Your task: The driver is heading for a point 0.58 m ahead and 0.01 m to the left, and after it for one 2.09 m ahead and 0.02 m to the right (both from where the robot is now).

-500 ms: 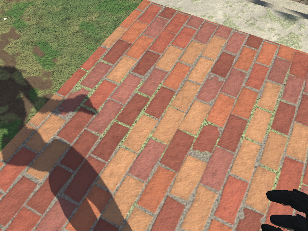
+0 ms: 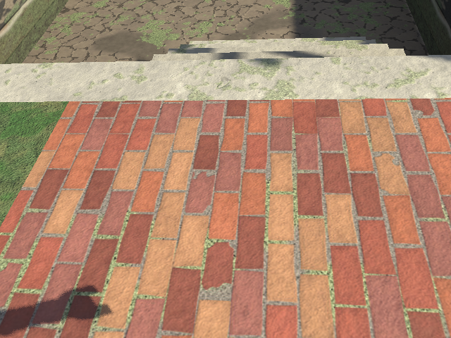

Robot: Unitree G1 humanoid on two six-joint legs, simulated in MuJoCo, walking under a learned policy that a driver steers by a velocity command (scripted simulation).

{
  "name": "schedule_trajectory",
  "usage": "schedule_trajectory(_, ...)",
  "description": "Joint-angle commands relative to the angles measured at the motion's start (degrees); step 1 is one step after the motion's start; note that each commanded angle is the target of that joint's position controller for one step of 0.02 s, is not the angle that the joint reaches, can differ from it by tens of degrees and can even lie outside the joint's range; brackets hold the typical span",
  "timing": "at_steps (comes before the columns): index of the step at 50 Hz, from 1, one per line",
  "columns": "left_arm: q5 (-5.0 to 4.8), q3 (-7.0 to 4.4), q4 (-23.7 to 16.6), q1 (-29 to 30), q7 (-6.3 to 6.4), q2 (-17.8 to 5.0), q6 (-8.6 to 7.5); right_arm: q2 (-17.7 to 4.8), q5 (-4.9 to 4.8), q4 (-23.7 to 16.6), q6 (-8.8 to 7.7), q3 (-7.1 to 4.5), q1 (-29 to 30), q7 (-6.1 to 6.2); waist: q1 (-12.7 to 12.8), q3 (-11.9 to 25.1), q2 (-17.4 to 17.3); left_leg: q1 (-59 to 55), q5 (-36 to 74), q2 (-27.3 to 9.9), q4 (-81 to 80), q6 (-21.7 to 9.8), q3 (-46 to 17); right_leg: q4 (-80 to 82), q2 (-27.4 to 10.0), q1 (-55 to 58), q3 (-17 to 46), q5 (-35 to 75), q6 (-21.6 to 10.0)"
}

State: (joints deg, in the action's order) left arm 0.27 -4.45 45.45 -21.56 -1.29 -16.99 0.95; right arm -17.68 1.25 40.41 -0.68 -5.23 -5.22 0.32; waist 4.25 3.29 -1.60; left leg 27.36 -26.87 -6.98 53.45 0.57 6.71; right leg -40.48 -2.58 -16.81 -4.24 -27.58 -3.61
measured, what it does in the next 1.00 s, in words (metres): walks ahead: left foot, then right foot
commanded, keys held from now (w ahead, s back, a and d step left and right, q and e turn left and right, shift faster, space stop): w+e+shift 0.24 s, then w+shift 0.04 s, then w+q+shift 0.72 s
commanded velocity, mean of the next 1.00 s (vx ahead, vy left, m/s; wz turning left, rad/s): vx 0.91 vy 0.00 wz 0.06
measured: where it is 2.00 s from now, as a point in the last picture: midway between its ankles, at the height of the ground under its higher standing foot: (288, 166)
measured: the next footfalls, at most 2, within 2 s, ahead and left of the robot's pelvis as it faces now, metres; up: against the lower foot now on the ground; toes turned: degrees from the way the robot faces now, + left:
left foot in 0.38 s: +0.42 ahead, +0.01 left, +0.00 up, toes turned -18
right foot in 0.80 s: +0.75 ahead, -0.28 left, +0.00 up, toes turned -1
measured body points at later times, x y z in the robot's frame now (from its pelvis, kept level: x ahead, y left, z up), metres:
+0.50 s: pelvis +0.33 -0.04 +0.00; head +0.35 -0.05 +0.45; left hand +0.46 +0.21 -0.12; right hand +0.35 -0.35 -0.11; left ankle +0.39 +0.02 -0.72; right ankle +0.11 -0.10 -0.61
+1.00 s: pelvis +0.75 -0.15 +0.02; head +0.77 -0.15 +0.47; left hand +0.78 +0.15 -0.09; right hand +0.91 -0.43 -0.08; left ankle +0.72 -0.05 -0.62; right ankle +0.71 -0.28 -0.72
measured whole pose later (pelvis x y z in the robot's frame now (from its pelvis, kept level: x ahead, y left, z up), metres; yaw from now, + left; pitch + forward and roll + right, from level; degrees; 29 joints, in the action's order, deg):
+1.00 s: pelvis +0.75 -0.15 +0.02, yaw +7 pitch +2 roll -2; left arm 2.1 -3.2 45.2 -18.3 0.1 -17.7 -5.5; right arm -21.0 1.5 42.8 -0.4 -4.9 -12.1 -2.8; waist 1.1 -0.2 -3.1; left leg 35.3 -15.1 -2.2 71.8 -5.5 0.7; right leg -23.7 -1.3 -8.4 -8.2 -16.9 1.0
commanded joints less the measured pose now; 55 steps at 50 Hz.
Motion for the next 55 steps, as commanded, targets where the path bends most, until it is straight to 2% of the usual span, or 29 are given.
schedule_trajectory(1, 1.75, -2.11, -6.0, 0.7, 0.39, -12.3, -0.68, -1.4, 3.78, -11.7, -2.47, 1.99, 13.2, -2.07, -0.8, -12.8, 12.2, 36.3, 7.3, 2.8, 17.9, 1.8, -8.9, 38.9, -17.6, 8.6, 49.1, -27.1, -13.6)
schedule_trajectory(2, 1.48, -2.27, -6.3, 1.7, 0.56, -12.2, -1.2, -5.0, 3.44, -9.4, -2.91, 1.01, 10.8, -2.22, -1.8, -12.1, 8.1, 31.0, 13.2, 1.8, 14.2, 2.6, -8.7, 36.7, -14.7, 7.7, 41.2, -19.3, -12.4)
schedule_trajectory(3, 1.14, -2.1, -5.8, 0.6, 0.45, -11.2, -1.99, -5.7, 3.15, -7.3, -2.51, 0.75, 8.4, -2.36, -1.8, -10.5, 6.5, 25.5, 16.3, 1.5, 11.3, 3.1, -8.2, 35.4, -11.0, 7.1, 35.0, -11.2, -11.0)
schedule_trajectory(6, 0.11, -1.37, -2.4, -7.9, 0.31, -7.7, -4.07, -4.0, 1.54, -7.1, -1.14, 1.02, 9.2, -3.1, 0.4, -8.5, 4.5, 23.0, 19.7, 3.5, 4.9, 2.9, -7.1, 34.4, -7.8, 15.1, 28.7, 4.3, -10.3)
schedule_trajectory(11, 0.04, -1.61, -0.6, -11.8, 0.78, -6.9, -4.49, -1.1, 0.59, -9.2, -1.6, 2.55, 15.6, -3.62, 2.6, -7.8, 8.1, 21.3, 21.2, 7.1, -6.7, 2.4, -5.5, 30.6, -4.8, 19.8, 25.5, 18.9, -10.8)
schedule_trajectory(14, -0.05, -1.53, 0.1, -11.2, 1.45, -6.9, -4.82, -1.1, 0.46, -11.3, -2.17, 3.03, 19.2, -3.88, 3.3, -8.5, 11.1, 14.5, 21.9, 7.4, -15.7, 1.1, -4.1, 31.1, -6.2, 19.0, 25.7, 27.8, -10.2)
schedule_trajectory(16, -0.38, -1.27, 0.7, -8.4, 1.62, -7.4, -5.41, -1.7, 0.71, -9.9, -2.45, 2.85, 13.7, -3.48, 0.4, -7.4, 11.5, 3.4, 22.5, 8.2, -21.0, -2.0, -1.9, 30.6, -7.2, 18.5, 22.1, 41.1, -7.8)
schedule_trajectory(17, -0.05, -1.55, 1.1, -8.0, 1.43, -9.1, -5.82, -3.4, 0.63, -8.4, -2.35, 2.07, 8.7, -2.53, -1.8, -4.8, 12.0, -3.7, 19.3, 10.6, -20.7, -3.5, -0.2, 25.3, -7.2, 19.6, 19.9, 58.2, -6.7)
schedule_trajectory(18, 0.79, -2.0, 1.8, -7.8, 1.28, -10.7, -5.85, -5.6, 0.26, -5.7, -2.19, 1.01, -1.3, -1.25, -6.6, 0.8, 11.7, -13.5, 14.2, 13.2, -20.1, -5.3, 1.2, 13.5, -6.4, 20.4, 16.9, 72.0, -5.6)
schedule_trajectory(19, 1.55, -2.06, 1.6, -5.3, 1.37, -10.7, -5.77, -7.3, 0.0, -1.9, -2.08, 0.06, -14.7, -0.14, -13.5, 6.3, 10.7, -27.3, 12.7, 11.2, -19.6, -6.8, -0.4, -1.8, -4.6, 14.3, 14.4, 71.7, -4.5)
schedule_trajectory(20, 1.24, -0.87, 0.2, -6.1, 1.32, -5.9, -5.97, -11.6, 1.57, 0.2, -2.52, -1.18, -24.4, 0.61, -15.9, 13.0, 1.8, -42.3, -8.1, 1.1, -20.4, -9.7, -16.2, -23.5, 0.3, -0.5, 12.3, 52.9, -3.5)
schedule_trajectory(21, -0.05, 0.83, -2.0, -8.1, 0.12, 0.6, -6.69, -15.8, 2.43, 2.3, -2.84, -2.01, -25.8, -0.17, -11.8, 14.7, -17.8, -47.3, -25.4, -10.2, -35.3, -15.9, -53.0, -38.9, 11.5, -17.5, 14.1, 5.1, -1.4)
schedule_trajectory(22, 1.33, 1.07, -2.9, -3.2, 0.23, -2.2, -7.17, -10.5, 0.95, 2.0, -2.74, -0.86, -18.0, -1.26, -8.7, 4.1, -13.0, -40.8, -20.5, -10.0, -41.3, -16.5, -62.1, -40.8, 7.8, -25.6, 14.2, 6.1, -3.1)
schedule_trajectory(24, 2.58, 1.17, -4.3, 6.0, -0.06, -5.1, -7.52, -5.7, 0.25, 2.1, -3.26, -0.28, -14.8, -1.81, -7.7, -2.2, 0.7, -28.9, -6.4, -6.1, -39.5, -17.2, -45.5, -36.2, 2.2, -23.8, 11.9, 12.7, -2.6)
schedule_trajectory(26, 3.95, 1.97, -7.0, 9.0, -0.34, -3.7, -6.82, -3.1, 0.29, 4.7, -3.63, 0.91, -16.6, -1.44, -4.4, -5.5, -1.4, -20.5, 2.1, -1.8, -40.8, -16.7, -38.8, -30.0, 0.3, -21.6, 11.2, 10.8, 0.0)
schedule_trajectory(28, 4.42, 2.93, -8.9, 11.2, -0.65, -2.7, -5.9, -4.0, -0.56, 6.2, -4.41, 0.84, -18.7, -1.0, -3.1, -7.5, -2.9, -17.1, 5.6, -0.7, -43.1, -17.7, -36.0, -23.9, -1.3, -22.4, 10.1, 7.3, 2.3)
schedule_trajectory(32, 2.79, 5.05, -14.4, 24.3, -2.18, -1.5, -5.9, -6.1, -0.68, 4.9, -4.91, -0.08, -17.8, -0.7, -4.8, -11.3, -2.0, -4.5, 13.6, 3.5, -49.1, -15.5, -28.3, -2.1, -0.4, -11.9, 4.9, 20.9, 5.5)
schedule_trajectory(35, 1.83, 4.86, -14.7, 25.8, -1.8, -2.1, -5.94, -8.6, -1.89, 5.3, -5.14, -0.98, -19.8, -1.46, -6.3, -8.4, -1.8, -6.2, 29.2, 2.3, -47.8, -13.0, -27.8, 4.7, 2.1, -0.5, 3.7, 30.5, 5.2)
schedule_trajectory(37, 2.02, 3.93, -14.3, 24.2, -0.74, -4.1, -6.07, -9.3, -2.1, 6.1, -4.79, -1.17, -21.7, -1.17, -5.9, -5.3, -0.6, -14.3, 41.2, 1.9, -39.8, -11.1, -27.5, 9.0, 3.5, 2.2, 3.8, 26.7, 4.5)
schedule_trajectory(39, 2.31, 2.06, -10.9, 12.0, 0.99, -7.1, -6.48, -11.4, -1.94, 6.5, -4.56, -1.68, -21.7, -1.3, 0.3, 3.2, 1.2, -13.9, 51.5, 5.2, -19.2, -8.6, -24.5, 11.0, 4.4, 18.3, 3.3, 20.5, 2.9)
schedule_trajectory(40, 3.1, 0.53, -9.5, 1.5, 2.39, -10.8, -6.68, -9.3, -2.03, 5.6, -4.99, -1.21, -20.0, -1.54, 5.4, 9.1, 2.4, -4.9, 41.5, 7.9, -3.5, -7.6, -22.6, 10.6, -3.9, 31.4, 10.7, 10.8, 1.2)
schedule_trajectory(41, 5.22, -0.76, -8.6, -5.6, 3.19, -15.0, -6.45, 0.1, -3.38, 3.1, -5.27, 0.97, -21.8, -1.01, 5.0, 17.2, 14.6, 9.1, 2.4, 12.6, 15.3, -6.9, -16.7, 16.4, -22.2, 44.2, 34.7, -11.0, -2.2)
schedule_trajectory(42, 3.95, -1.28, -8.2, -2.8, 2.62, -15.3, -5.81, -2.4, -3.42, 1.0, -4.43, 1.25, -22.0, -0.61, 2.1, 18.7, 20.0, 15.3, 1.9, 10.5, 24.4, -7.4, -13.4, 24.8, -25.7, 40.3, 52.9, -19.7, -5.1)
schedule_trajectory(43, 3.36, -0.27, -8.9, 3.1, 2.34, -9.1, -5.57, -4.4, -1.98, 1.7, -3.41, 0.86, -16.9, -0.53, 1.2, 8.5, 12.0, 18.4, 7.5, 6.7, 25.5, -7.5, -12.2, 25.3, -22.1, 32.1, 44.3, -18.1, -4.4)
schedule_trajectory(44, 3.04, 0.5, -8.2, 5.0, 1.98, -5.6, -5.74, -4.0, -0.97, 1.7, -2.91, 0.97, -13.9, -1.25, 0.6, 2.6, 6.9, 18.0, 10.3, 4.8, 23.2, -7.2, -11.7, 25.1, -19.5, 25.3, 34.5, -7.4, -3.9)
schedule_trajectory(45, 3.35, 0.76, -7.3, 5.3, 1.85, -4.5, -5.92, -3.1, -0.49, 1.6, -2.34, 0.98, -12.2, -2.0, -0.5, -0.2, 5.6, 16.7, 10.8, 3.5, 21.8, -6.7, -11.4, 26.1, -17.4, 20.7, 27.8, 1.6, -3.0)
schedule_trajectory(49, 1.11, 1.4, -2.1, 1.9, 0.95, -1.8, -7.81, 0.4, 0.66, -2.5, 0.53, 1.99, -5.5, -4.03, -3.4, -5.5, 7.4, 19.7, 12.4, 0.4, 19.8, -6.0, -10.1, 29.1, -14.7, 15.3, 11.3, 20.4, -1.1)
schedule_trajectory(52, 1.06, 1.32, -0.9, 3.7, 0.93, -2.7, -8.69, -0.1, 0.69, -6.6, 0.65, 2.77, 0.5, -5.19, -5.5, -7.7, 7.1, 19.4, 21.0, 0.3, 13.2, -6.2, -8.0, 31.8, -12.5, 12.4, 0.3, 31.2, 0.1)
schedule_trajectory(55, 0.61, 1.07, -0.3, 5.2, 1.49, -4.8, -8.83, 0.0, 1.12, -8.2, 0.0, 3.75, 5.8, -6.23, -6.1, -11.9, 2.7, 7.6, 28.9, 4.6, -7.1, -6.7, 0.9, 31.5, -8.2, 7.3, -10.0, 49.9, 1.9)
Keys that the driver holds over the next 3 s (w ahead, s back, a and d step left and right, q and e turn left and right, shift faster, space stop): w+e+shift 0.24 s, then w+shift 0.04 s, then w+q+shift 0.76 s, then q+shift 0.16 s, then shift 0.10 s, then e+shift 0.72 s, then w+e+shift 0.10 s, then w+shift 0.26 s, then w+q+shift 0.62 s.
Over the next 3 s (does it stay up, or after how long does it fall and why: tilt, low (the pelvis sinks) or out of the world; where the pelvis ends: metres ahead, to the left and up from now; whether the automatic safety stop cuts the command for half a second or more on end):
stays up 1.80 -0.15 -0.01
